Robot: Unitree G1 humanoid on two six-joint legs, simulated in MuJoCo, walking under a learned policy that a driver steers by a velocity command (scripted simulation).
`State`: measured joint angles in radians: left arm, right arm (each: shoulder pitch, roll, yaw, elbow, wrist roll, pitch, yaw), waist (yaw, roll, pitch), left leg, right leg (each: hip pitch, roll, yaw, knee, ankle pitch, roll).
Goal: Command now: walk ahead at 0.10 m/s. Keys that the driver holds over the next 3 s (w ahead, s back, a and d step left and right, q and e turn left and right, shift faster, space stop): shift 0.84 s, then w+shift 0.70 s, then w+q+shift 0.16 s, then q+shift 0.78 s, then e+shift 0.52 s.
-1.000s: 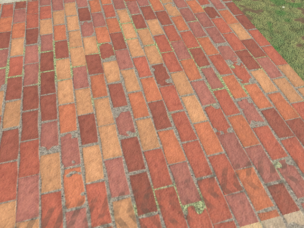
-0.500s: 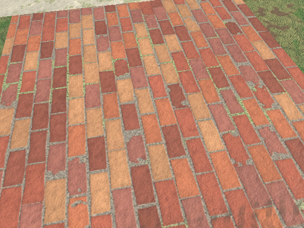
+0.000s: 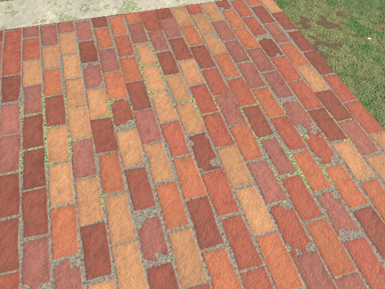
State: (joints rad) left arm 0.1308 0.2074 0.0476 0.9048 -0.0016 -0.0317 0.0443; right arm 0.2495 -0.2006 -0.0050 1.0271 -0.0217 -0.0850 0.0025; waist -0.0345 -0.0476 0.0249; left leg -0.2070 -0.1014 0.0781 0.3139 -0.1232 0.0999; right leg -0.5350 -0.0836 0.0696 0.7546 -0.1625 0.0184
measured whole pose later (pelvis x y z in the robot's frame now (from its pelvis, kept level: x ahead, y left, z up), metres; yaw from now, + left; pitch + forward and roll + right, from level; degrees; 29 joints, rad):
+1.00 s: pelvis +0.08 -0.03 +0.00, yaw +0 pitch +0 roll +0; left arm 0.21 0.20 0.07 1.09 -0.03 -0.05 0.02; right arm 0.38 -0.21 -0.05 1.10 0.01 -0.07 -0.03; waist -0.03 0.02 -0.02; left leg -0.09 -0.02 0.04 0.37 -0.29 0.07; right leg -0.44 -0.03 -0.03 0.96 -0.35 -0.05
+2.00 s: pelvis +0.70 -0.11 -0.01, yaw +18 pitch +2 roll +0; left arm -0.03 0.25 0.03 0.64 0.02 -0.15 0.02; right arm 0.33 -0.25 -0.06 0.86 0.03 -0.05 0.00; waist -0.06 -0.01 0.08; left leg -0.20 -0.21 -0.10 0.41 -0.21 0.17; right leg -0.68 -0.05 0.16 0.90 -0.21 0.05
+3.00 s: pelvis +0.87 -0.07 -0.02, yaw +34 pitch +3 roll +0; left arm 0.17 0.28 0.08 0.62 -0.02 0.06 -0.03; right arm 0.13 -0.28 -0.08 0.68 0.01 0.02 -0.04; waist 0.00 0.02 0.02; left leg -0.28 0.13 0.26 0.60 -0.35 -0.01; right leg -0.36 -0.05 -0.10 0.67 -0.31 0.00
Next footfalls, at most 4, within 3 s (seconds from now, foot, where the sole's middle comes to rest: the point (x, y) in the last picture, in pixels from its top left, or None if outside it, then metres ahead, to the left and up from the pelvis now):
0.10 right None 0.12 -0.15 -0.78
1.24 right None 0.27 -0.21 -0.78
1.76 left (213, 226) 0.72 -0.09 -0.78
2.12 right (215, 160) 1.04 -0.12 -0.78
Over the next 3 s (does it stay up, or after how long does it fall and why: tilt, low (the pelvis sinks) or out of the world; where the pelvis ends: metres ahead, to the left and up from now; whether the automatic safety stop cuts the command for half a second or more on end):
stays up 0.87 -0.07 -0.02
